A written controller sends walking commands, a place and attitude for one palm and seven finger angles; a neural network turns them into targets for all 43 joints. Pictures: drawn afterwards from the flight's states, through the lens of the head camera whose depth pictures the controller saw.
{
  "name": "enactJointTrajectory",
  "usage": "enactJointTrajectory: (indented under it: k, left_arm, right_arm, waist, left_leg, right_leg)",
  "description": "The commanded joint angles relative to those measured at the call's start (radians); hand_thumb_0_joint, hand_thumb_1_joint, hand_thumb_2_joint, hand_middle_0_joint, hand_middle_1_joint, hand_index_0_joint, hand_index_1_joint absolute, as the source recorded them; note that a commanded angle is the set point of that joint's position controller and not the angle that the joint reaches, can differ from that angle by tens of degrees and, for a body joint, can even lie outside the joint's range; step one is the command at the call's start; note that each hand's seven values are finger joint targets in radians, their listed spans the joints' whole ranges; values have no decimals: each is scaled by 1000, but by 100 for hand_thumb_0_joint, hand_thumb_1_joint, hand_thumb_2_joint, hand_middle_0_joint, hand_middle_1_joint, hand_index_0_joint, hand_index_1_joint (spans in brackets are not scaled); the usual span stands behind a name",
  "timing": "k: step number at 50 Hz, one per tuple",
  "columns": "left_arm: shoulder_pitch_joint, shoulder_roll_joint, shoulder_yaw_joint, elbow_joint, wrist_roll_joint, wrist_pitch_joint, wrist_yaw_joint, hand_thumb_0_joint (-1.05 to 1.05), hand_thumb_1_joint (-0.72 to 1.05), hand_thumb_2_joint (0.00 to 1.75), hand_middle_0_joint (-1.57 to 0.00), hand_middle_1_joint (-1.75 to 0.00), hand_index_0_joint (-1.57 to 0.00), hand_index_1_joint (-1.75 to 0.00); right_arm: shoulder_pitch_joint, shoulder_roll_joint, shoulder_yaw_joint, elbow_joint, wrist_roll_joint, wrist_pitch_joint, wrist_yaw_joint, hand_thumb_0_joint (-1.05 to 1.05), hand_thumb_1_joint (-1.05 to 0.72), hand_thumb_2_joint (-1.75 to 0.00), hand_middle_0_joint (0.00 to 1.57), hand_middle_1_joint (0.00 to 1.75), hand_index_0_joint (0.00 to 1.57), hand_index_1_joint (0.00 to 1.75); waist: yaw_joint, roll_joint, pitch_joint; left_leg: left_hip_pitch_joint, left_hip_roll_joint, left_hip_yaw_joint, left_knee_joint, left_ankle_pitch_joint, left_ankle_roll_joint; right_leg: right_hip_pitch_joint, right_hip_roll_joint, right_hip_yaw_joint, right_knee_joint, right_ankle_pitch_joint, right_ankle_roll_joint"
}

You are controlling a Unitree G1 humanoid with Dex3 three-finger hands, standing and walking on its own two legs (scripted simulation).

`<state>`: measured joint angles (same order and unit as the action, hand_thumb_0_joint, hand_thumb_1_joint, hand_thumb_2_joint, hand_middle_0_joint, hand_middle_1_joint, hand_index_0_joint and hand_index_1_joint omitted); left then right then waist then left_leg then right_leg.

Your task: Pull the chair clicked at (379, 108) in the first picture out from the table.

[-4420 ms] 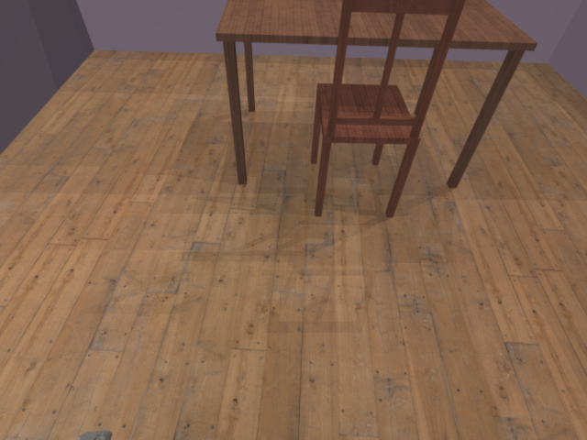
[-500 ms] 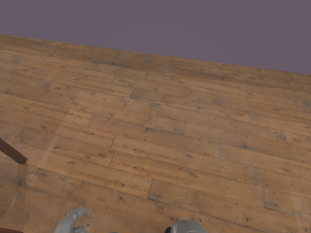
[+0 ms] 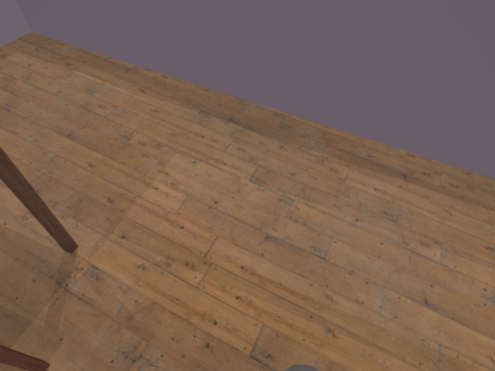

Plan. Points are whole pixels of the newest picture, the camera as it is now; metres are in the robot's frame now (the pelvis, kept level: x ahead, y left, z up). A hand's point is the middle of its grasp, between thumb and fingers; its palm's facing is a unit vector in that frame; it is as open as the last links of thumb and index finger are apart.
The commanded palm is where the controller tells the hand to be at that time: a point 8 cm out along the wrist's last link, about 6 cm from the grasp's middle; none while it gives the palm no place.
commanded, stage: turn to face it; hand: left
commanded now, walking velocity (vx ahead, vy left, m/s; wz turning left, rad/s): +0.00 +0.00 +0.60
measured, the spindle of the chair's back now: out of the picture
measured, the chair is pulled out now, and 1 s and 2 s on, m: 0.00 0.00 0.00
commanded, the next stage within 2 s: take the last steps up to it in 1.84 s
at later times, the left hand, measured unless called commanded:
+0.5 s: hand out of the picture +0.02 +0.13 -0.14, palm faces +0.32 -0.90 -0.28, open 7.4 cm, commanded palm none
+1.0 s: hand out of the picture -0.12 +0.17 -0.16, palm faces +0.62 -0.73 -0.29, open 7.4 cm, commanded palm none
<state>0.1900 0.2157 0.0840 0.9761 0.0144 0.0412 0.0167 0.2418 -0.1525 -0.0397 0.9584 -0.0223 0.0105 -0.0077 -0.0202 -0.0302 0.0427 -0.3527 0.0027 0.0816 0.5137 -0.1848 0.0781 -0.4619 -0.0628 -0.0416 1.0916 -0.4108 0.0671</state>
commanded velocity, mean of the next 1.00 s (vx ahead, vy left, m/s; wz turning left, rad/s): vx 0.00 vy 0.00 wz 0.60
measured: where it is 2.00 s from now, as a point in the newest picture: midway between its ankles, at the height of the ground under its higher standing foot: outside the picture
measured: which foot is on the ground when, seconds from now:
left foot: down 0.00-0.32, up 0.34-0.74, down 0.76-1.00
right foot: up 0.00-0.32, down 0.34-0.76, up 0.78-1.00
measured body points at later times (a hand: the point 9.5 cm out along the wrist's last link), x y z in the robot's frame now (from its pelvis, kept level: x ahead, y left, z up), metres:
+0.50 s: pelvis -0.01 -0.08 +0.00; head +0.02 -0.10 +0.45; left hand +0.00 +0.18 -0.12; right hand +0.14 -0.32 -0.15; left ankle -0.04 +0.06 -0.65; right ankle +0.01 -0.18 -0.74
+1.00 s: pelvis -0.04 -0.06 +0.00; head -0.01 -0.03 +0.45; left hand -0.15 +0.21 -0.14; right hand +0.20 -0.20 -0.13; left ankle -0.09 +0.04 -0.74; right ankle +0.04 -0.18 -0.68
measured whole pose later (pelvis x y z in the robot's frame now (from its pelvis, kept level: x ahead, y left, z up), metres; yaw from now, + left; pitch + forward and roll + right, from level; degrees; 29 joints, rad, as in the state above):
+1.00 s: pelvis -0.04 -0.06 +0.00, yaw +37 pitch +0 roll +0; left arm 0.20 0.28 0.08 0.90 0.01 0.06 0.01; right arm 0.13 -0.22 -0.05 0.89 -0.02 0.04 0.01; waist 0.01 -0.02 0.08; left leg -0.26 -0.01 -0.01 0.51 -0.25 0.02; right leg -0.46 -0.10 -0.04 1.01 -0.43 0.10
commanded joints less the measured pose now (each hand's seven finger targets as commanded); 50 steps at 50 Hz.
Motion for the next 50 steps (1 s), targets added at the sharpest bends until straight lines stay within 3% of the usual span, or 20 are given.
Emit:
enactJointTrajectory:
  k: [1, 9, 14, 15, 16, 17, 19, 20, 22, 26, 31, 33, 36, 37, 38, 39, 40, 43, 45, 50]
  left_arm:
    - [-15, 55, 11, -89, 1, -19, 3, 0, 90, 90, -20, -30, -20, -30]
    - [-38, 75, 8, -127, -3, -13, 7, 0, 90, 90, -20, -30, -20, -30]
    - [88, 96, 11, -121, -10, -20, 12, 0, 90, 90, -20, -30, -20, -30]
    - [141, 122, 19, -114, -7, -26, 16, 0, 90, 90, -20, -30, -20, -30]
    - [150, 218, 36, -127, 13, -37, 24, 0, 90, 90, -20, -30, -20, -30]
    - [69, 271, 31, -164, 12, -28, 23, 0, 90, 90, -20, -30, -20, -30]
    - [-49, 202, 21, -193, 5, -36, 27, 0, 90, 90, -20, -30, -20, -30]
    - [-82, 165, 7, -193, 5, -42, 21, 0, 90, 90, -20, -30, -20, -30]
    - [-52, 140, -3, -184, 6, -53, 18, 0, 90, 90, -20, -30, -20, -30]
    - [67, 169, 1, -148, 11, -50, 17, 0, 90, 90, -20, -30, -20, -30]
    - [108, 212, 13, -128, 16, -42, 14, 0, 90, 90, -20, -30, -20, -30]
    - [111, 223, 21, -124, 17, -38, 13, 0, 90, 90, -20, -30, -20, -30]
    - [93, 227, 29, -115, 5, -30, 8, 0, 90, 90, -20, -30, -20, -30]
    - [98, 203, 25, -128, -2, -27, 2, 0, 90, 90, -20, -30, -20, -30]
    - [65, 136, 11, -177, -8, -27, -9, 0, 90, 90, -20, -30, -20, -30]
    - [-28, 129, -5, -220, 4, -18, -1, 0, 90, 90, -20, -30, -20, -30]
    - [-52, 122, 1, -206, 3, -12, 8, 0, 90, 90, -20, -30, -20, -30]
    - [-20, 136, 13, -161, -1, -10, -6, 0, 90, 90, -20, -30, -20, -30]
    - [14, 133, 13, -147, 0, -7, -9, 0, 90, 90, -20, -30, -20, -30]
    - [-36, 118, 5, -179, -3, -10, -3, 0, 90, 90, -20, -30, -20, -30]
  right_arm:
    - [56, -214, -60, -58, 1, -15, -10, 0, -90, -90, 20, 30, 20, 30]
    - [22, -258, -83, -74, -3, 10, 2, 0, -90, -90, 20, 30, 20, 30]
    - [-64, -267, -97, -112, 0, 27, 12, 0, -90, -90, 20, 30, 20, 30]
    - [-84, -243, -94, -124, 5, 31, 16, 0, -90, -90, 20, 30, 20, 30]
    - [-61, -167, -86, -143, 13, 35, 21, 0, -90, -90, 20, 30, 20, 30]
    - [-76, -167, -86, -165, 1, 33, 19, 0, -90, -90, 20, 30, 20, 30]
    - [-74, -201, -92, -144, -6, 45, 29, 0, -90, -90, 20, 30, 20, 30]
    - [-60, -191, -86, -120, -7, 48, 35, 0, -90, -90, 20, 30, 20, 30]
    - [-34, -175, -76, -105, -2, 47, 39, 0, -90, -90, 20, 30, 20, 30]
    - [-127, -165, -64, -127, 2, 50, 41, 0, -90, -90, 20, 30, 20, 30]
    - [-196, -159, -47, -147, 9, 42, 42, 0, -90, -90, 20, 30, 20, 30]
    - [-195, -159, -41, -149, 12, 34, 40, 0, -90, -90, 20, 30, 20, 30]
    - [-106, -190, -48, -133, 8, 20, 36, 0, -90, -90, 20, 30, 20, 30]
    - [-46, -257, -66, -121, 4, 11, 34, 0, -90, -90, 20, 30, 20, 30]
    - [24, -377, -98, -116, 0, 4, 27, 0, -90, -90, 20, 30, 20, 30]
    - [98, -407, -101, -89, 12, 13, 22, 0, -90, -90, 20, 30, 20, 30]
    - [92, -372, -95, -75, 10, 6, 9, 0, -90, -90, 20, 30, 20, 30]
    - [-93, -290, -67, -126, 2, 4, 2, 0, -90, -90, 20, 30, 20, 30]
    - [-116, -288, -66, -137, 2, 2, 4, 0, -90, -90, 20, 30, 20, 30]
    - [-73, -298, -77, -124, -2, 11, 8, 0, -90, -90, 20, 30, 20, 30]
  waist:
    - [-14, 125, -149]
    - [-25, 175, -111]
    - [32, 189, -116]
    - [62, 135, -113]
    - [67, -147, -95]
    - [55, -262, -32]
    - [-5, -159, 21]
    - [-23, -117, 57]
    - [-20, -124, 26]
    - [42, -136, -5]
    - [72, -181, -42]
    - [79, -199, -69]
    - [29, -166, -118]
    - [-8, -25, -171]
    - [-55, 304, -194]
    - [-85, 270, -170]
    - [-81, 296, -179]
    - [0, 210, -68]
    - [13, 187, -84]
    - [-13, 169, -79]
  left_leg:
    - [260, 253, -328, -203, 248, 92]
    - [176, 227, -433, -205, 90, 97]
    - [3, 150, -457, -161, 5, 41]
    - [-113, 101, -415, -95, -93, -7]
    - [-312, -33, -257, 169, -271, -94]
    - [-348, -73, -141, 437, -355, -128]
    - [-264, -1, -160, 633, -275, -115]
    - [-257, 19, -138, 684, -209, -126]
    - [-261, 22, -97, 694, -165, -149]
    - [-229, 29, -48, 558, -217, -167]
    - [-136, 32, 2, 351, -271, -155]
    - [-82, 26, 23, 253, -280, -140]
    - [112, 18, 47, -38, -82, -117]
    - [325, 98, -50, -123, 116, -76]
    - [498, 378, -408, -116, 543, 67]
    - [449, 448, -423, -112, 704, 143]
    - [408, 401, -414, -105, 668, 142]
    - [219, 248, -274, -141, 424, 76]
    - [195, 224, -262, -163, 322, 70]
    - [204, 226, -357, -160, 263, 95]
  right_leg:
    - [-89, -22, 39, -50, 5, 21]
    - [-2, 13, 41, -226, -32, 16]
    - [269, 56, 17, -550, 79, -12]
    - [401, 10, 41, -711, 125, -29]
    - [489, -248, 326, -900, -70, -119]
    - [307, -450, 468, -956, -128, -209]
    - [144, -355, 338, -912, 4, -188]
    - [143, -289, 209, -861, 141, -169]
    - [245, -243, 72, -784, 379, -159]
    - [353, -265, 26, -742, 544, -172]
    - [399, -307, -14, -695, 640, -187]
    - [418, -317, -23, -660, 678, -185]
    - [368, -292, -118, -511, 636, -108]
    - [207, -255, -149, -346, 509, -52]
    - [-111, -112, -173, -122, -88, 31]
    - [-167, -87, -74, 3, -259, 30]
    - [-174, -88, -2, 59, -224, 27]
    - [-101, -73, 23, 60, -37, 28]
    - [-58, -58, 21, 8, -5, 31]
    - [-20, -17, 22, -174, -33, 31]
